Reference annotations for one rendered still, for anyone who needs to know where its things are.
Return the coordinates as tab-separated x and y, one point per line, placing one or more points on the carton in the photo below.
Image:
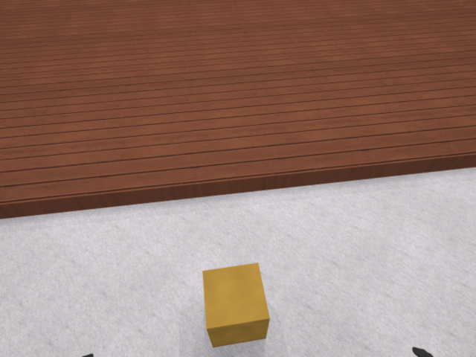
235	305

